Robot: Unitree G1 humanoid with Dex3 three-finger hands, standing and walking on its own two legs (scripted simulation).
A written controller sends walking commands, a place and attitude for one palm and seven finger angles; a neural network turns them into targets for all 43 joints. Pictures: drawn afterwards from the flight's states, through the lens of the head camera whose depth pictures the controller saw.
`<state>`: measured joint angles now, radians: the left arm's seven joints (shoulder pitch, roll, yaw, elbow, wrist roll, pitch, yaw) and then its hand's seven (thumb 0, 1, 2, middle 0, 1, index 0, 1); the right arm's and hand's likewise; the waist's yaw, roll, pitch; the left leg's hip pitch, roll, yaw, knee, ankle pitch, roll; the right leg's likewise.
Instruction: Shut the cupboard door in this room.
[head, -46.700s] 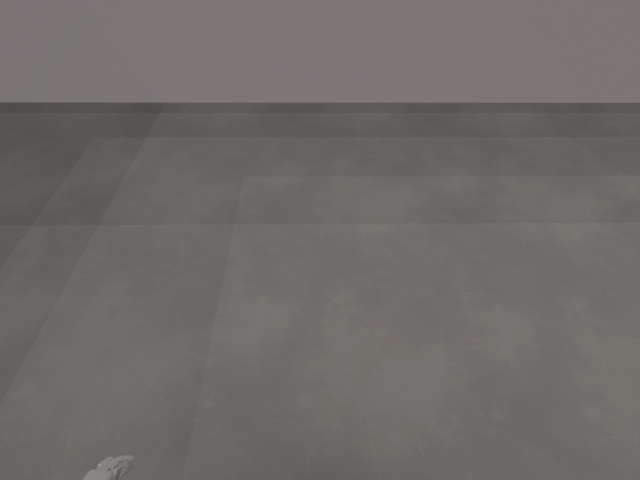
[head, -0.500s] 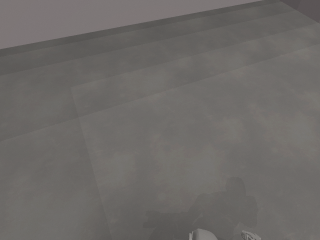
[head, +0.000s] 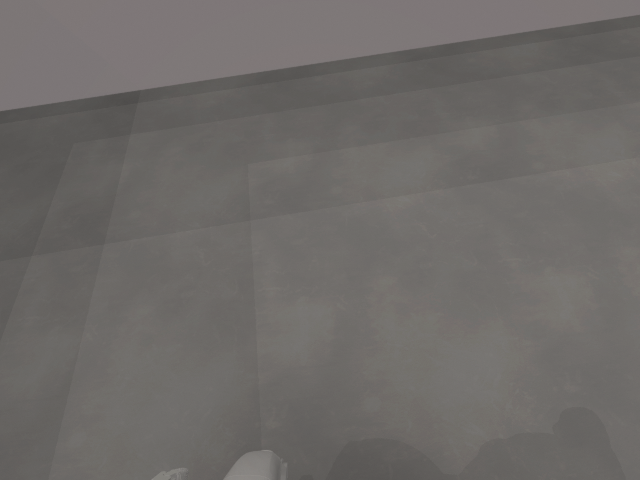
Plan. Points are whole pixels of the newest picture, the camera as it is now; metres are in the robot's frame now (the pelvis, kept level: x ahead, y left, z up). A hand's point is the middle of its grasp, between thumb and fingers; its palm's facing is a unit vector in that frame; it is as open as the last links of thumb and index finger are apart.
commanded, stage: walk to a spot facing it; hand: left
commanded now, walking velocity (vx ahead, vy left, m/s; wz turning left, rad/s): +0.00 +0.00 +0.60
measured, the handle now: out of the picture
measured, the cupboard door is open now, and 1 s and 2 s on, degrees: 82 82 82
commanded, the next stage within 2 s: none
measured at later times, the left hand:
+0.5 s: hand out of the picture +0.06 +0.27 -0.16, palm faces +0.31 -0.91 -0.26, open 7.4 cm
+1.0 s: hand out of the picture -0.01 +0.17 -0.15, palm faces +0.58 -0.76 -0.28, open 7.4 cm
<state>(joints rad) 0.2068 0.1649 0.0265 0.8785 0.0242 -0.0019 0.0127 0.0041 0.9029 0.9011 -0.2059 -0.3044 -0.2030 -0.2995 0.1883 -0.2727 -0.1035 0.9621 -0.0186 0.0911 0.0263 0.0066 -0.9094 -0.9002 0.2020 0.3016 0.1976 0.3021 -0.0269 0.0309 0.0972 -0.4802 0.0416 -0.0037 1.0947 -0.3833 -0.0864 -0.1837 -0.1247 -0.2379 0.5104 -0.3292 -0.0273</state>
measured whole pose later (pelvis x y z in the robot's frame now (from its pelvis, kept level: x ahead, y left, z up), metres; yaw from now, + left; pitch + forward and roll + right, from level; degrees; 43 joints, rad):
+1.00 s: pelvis +0.05 -0.02 +0.00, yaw +37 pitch +0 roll +3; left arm 0.24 0.18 0.03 0.89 0.03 0.00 0.01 0.00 0.90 0.90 -0.21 -0.30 -0.20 -0.30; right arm 0.17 -0.27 -0.10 0.96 -0.02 0.09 0.03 0.01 -0.91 -0.90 0.20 0.30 0.20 0.30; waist -0.01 0.02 0.10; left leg -0.44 0.05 0.02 0.99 -0.40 -0.08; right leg -0.19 -0.15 -0.29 0.52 -0.31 -0.02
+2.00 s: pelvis +0.21 +0.16 +0.00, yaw +72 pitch +0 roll +0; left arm 0.38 0.17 0.04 1.03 0.03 -0.07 0.00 0.00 0.91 0.90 -0.20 -0.30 -0.20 -0.30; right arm 0.14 -0.25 -0.09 0.96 -0.03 0.03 0.05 0.01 -0.91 -0.90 0.20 0.30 0.19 0.30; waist 0.02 0.02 0.07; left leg -0.61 0.11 0.06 0.90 -0.15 -0.02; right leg 0.00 -0.11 -0.35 0.36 -0.34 0.04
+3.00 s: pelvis +0.33 +0.60 +0.00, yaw +88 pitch -1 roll -1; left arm 0.36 0.16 0.05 1.08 0.03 -0.08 0.00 0.00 0.93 0.90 -0.20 -0.30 -0.20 -0.30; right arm 0.22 -0.18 -0.08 1.03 -0.03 0.01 0.03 0.01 -0.93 -0.90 0.20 0.30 0.20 0.30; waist 0.00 0.02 0.06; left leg -0.59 0.13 0.06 0.89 -0.15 -0.02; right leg -0.07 -0.05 -0.30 0.38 -0.29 -0.02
